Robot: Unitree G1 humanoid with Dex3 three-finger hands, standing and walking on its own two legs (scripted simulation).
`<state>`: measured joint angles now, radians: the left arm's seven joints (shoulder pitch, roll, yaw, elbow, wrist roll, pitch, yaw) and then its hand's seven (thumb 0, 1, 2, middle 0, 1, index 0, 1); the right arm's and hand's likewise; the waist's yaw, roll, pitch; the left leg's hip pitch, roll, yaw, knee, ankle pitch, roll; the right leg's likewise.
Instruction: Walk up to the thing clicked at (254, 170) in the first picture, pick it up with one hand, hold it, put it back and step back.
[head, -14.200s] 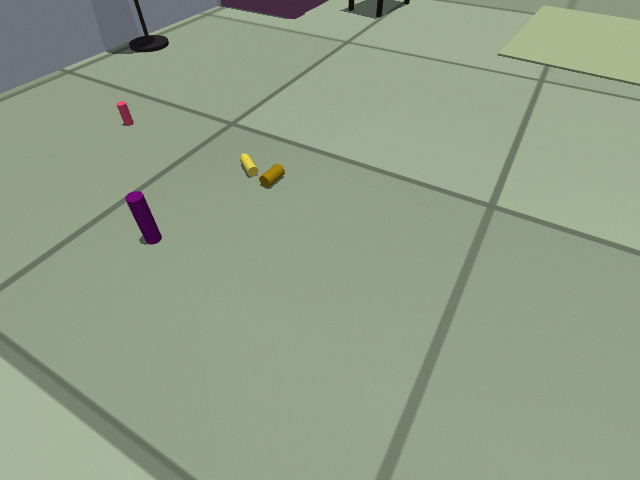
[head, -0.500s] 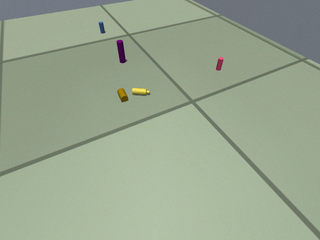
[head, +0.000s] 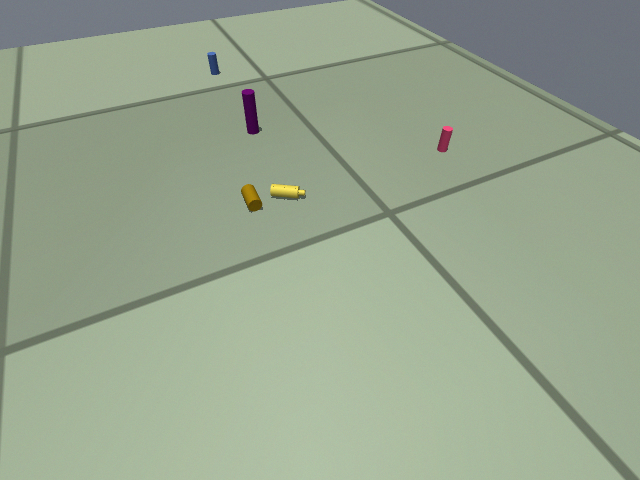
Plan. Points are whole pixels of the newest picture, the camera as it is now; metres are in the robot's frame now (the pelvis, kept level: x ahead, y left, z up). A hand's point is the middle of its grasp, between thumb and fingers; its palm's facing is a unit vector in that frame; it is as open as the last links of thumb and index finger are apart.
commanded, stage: stand
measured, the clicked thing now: (288, 191) +1.54 +0.18 -0.75
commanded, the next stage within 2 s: none
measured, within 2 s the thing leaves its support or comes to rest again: neither
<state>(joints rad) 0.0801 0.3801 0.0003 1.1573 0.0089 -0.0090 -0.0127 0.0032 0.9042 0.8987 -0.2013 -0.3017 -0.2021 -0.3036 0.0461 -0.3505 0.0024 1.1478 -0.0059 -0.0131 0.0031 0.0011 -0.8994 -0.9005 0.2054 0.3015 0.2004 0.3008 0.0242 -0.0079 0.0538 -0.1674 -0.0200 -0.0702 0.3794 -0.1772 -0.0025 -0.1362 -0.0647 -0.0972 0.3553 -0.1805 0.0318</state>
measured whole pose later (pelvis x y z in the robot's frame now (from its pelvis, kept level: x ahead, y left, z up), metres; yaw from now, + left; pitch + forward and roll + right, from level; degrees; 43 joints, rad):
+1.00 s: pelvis +0.01 -0.03 +0.00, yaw -1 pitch -1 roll +0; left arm 0.08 0.35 0.01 1.14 0.01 -0.01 -0.01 0.00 0.90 0.90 -0.20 -0.30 -0.20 -0.30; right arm 0.09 -0.35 0.01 1.15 -0.01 0.00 0.00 0.00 -0.90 -0.90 0.20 0.30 0.20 0.30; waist 0.01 0.01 0.05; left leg -0.13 0.03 -0.06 0.32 -0.17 -0.04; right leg -0.12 -0.02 -0.09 0.33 -0.19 -0.01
